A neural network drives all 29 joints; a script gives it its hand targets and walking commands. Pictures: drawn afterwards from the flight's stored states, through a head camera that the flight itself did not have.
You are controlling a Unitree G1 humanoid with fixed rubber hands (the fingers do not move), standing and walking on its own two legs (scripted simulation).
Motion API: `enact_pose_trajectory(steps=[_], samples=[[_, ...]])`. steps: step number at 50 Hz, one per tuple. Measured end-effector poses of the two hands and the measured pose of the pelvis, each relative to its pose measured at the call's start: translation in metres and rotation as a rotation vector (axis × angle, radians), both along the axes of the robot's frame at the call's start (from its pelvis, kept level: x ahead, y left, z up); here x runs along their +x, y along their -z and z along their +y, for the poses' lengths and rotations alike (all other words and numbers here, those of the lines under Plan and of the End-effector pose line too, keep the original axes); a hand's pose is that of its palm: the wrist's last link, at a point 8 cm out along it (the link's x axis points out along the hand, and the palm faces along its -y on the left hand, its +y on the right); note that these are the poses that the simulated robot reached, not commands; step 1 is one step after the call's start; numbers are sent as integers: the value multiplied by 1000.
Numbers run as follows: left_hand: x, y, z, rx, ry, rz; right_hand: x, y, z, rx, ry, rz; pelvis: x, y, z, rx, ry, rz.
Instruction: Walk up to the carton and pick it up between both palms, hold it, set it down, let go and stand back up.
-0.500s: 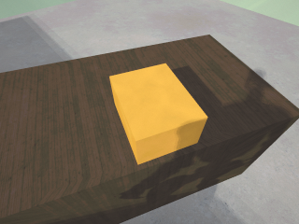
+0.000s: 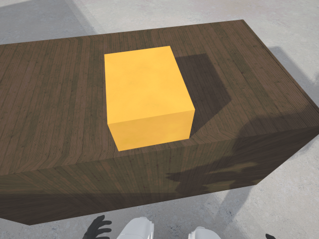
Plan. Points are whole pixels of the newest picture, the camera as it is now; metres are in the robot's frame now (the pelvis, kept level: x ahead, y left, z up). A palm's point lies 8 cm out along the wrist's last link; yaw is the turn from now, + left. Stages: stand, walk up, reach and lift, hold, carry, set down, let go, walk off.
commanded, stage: walk up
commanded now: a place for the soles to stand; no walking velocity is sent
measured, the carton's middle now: (145, 95) +0.55 +0.07 -0.01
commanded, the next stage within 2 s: none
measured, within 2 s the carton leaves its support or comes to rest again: neither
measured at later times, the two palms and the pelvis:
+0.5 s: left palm out of the picture -0.03 +0.20 -0.12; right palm out of the picture +0.11 -0.24 -0.11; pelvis +0.00 -0.04 +0.02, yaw +12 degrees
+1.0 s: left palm out of the picture +0.00 +0.19 -0.12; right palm out of the picture +0.10 -0.26 -0.11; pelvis +0.02 -0.04 +0.02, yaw +17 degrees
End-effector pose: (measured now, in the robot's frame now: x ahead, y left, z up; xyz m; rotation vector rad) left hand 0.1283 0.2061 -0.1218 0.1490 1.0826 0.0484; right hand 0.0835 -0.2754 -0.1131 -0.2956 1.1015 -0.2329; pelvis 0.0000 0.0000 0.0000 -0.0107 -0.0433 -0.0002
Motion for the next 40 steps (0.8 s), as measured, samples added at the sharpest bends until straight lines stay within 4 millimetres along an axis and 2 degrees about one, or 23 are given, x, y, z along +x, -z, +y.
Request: enact_pose_trajectory(steps=[4,9,14,18,23,29,34,40], samples=[[-32,5,1,9,-94,-7,14,-5,4,21,-92,2,-6,0,-11,-20,-59,10],[-80,18,16,34,-186,26,24,-6,19,46,-183,2,-14,5,-16,-22,-144,6],[-128,17,26,43,-239,134,20,-13,38,107,-170,-32,-10,-4,-19,15,-175,5],[-150,10,25,55,-276,167,14,-12,44,127,-190,8,-4,-11,-26,24,-197,10],[-158,2,7,59,-297,161,24,-5,37,152,-211,25,0,-14,-35,-1,-208,-9],[-147,-6,-17,23,-307,138,37,-8,27,160,-258,28,3,-21,-43,-1,-233,-2],[-135,-8,-27,4,-305,117,32,-8,18,143,-271,70,6,-23,-47,-5,-250,5],[-127,-5,-26,0,-312,120,20,-8,10,116,-268,139,13,-24,-48,-13,-269,10]])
